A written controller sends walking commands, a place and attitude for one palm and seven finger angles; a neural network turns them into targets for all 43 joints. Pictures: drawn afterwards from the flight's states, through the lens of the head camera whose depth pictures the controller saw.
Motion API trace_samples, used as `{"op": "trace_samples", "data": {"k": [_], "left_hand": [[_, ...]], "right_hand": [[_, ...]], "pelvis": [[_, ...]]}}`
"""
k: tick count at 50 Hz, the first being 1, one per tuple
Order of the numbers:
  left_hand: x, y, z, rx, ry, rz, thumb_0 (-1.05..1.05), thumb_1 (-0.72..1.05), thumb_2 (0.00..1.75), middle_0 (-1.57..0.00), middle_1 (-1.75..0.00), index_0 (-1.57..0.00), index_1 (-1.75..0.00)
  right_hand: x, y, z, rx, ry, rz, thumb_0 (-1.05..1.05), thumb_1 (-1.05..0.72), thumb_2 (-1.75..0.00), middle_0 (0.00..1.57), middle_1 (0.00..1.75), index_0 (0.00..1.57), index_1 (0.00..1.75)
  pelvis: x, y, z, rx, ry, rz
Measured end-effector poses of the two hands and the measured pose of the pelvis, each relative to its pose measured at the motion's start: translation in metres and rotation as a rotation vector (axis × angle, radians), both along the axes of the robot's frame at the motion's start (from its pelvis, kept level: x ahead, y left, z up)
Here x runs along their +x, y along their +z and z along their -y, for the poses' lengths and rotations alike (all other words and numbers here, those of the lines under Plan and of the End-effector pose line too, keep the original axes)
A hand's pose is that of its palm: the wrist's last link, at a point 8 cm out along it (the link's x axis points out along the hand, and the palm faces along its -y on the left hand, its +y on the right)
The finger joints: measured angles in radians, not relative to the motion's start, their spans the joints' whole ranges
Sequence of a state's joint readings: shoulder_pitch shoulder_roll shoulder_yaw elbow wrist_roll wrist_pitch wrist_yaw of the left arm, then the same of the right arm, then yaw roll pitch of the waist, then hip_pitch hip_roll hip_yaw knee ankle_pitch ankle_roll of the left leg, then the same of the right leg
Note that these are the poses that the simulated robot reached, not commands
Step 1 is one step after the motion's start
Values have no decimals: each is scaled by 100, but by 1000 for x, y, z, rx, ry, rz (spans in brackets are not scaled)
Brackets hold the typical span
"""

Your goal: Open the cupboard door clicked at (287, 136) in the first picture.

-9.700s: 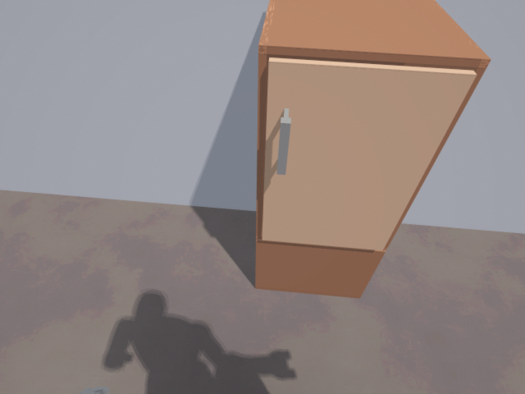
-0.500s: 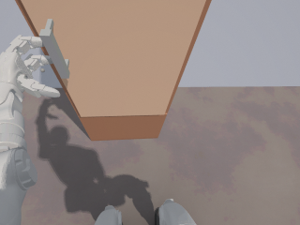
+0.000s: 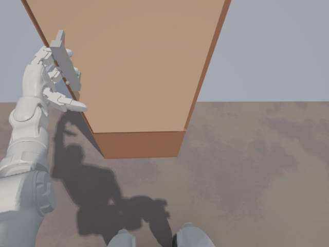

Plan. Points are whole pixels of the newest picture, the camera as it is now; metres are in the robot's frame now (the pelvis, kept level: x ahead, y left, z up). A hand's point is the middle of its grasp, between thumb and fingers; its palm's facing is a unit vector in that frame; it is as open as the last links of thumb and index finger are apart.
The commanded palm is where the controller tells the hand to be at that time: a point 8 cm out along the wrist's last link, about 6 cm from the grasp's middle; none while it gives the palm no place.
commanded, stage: slide the fingers in behind the handle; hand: left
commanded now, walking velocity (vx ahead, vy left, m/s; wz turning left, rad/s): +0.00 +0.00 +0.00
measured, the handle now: (69, 62) +0.54 +0.21 +0.09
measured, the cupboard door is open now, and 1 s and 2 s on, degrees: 0 1 8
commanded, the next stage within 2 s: close the thumb around the handle in 0.74 s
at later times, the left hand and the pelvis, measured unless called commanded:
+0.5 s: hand (75, 83) +0.48 +0.19 +0.09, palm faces -0.02 -1.00 -0.04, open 14.1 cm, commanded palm +0.46 +0.23 +0.09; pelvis -0.01 +0.00 +0.00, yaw +1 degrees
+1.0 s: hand (77, 81) +0.49 +0.19 +0.09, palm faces -0.02 -1.00 -0.02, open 13.4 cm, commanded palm +0.46 +0.23 +0.09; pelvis +0.00 +0.00 +0.00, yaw +0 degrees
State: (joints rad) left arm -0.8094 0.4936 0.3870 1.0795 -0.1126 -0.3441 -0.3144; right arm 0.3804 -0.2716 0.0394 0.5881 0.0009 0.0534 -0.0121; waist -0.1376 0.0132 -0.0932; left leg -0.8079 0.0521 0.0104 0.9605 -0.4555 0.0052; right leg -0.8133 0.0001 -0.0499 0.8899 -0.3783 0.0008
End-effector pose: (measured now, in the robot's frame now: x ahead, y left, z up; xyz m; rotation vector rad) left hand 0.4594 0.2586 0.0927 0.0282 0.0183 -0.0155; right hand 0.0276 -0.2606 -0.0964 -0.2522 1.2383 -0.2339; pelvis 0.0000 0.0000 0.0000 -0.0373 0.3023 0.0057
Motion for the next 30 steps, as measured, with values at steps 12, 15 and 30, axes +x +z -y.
{"op": "trace_samples", "data": {"k": [12,15,30], "left_hand": [[-4,2,10,1,6,9,-1,-50,30,-27,-119,-27,-120],[-4,2,14,1,-2,10,-1,-50,30,-26,-119,-27,-120],[5,-3,17,-6,-4,4,-1,-50,30,-30,-120,-28,-120]], "right_hand": [[-5,-2,6,5,1,-3,0,-91,-90,21,30,20,30],[-6,-3,6,9,1,-8,0,-91,-90,21,30,20,30],[-11,-4,2,1,4,-16,0,-91,-90,21,30,20,30]], "pelvis": [[-2,0,4,5,2,3],[-2,0,5,5,3,5],[-5,-2,2,4,4,-10]]}}
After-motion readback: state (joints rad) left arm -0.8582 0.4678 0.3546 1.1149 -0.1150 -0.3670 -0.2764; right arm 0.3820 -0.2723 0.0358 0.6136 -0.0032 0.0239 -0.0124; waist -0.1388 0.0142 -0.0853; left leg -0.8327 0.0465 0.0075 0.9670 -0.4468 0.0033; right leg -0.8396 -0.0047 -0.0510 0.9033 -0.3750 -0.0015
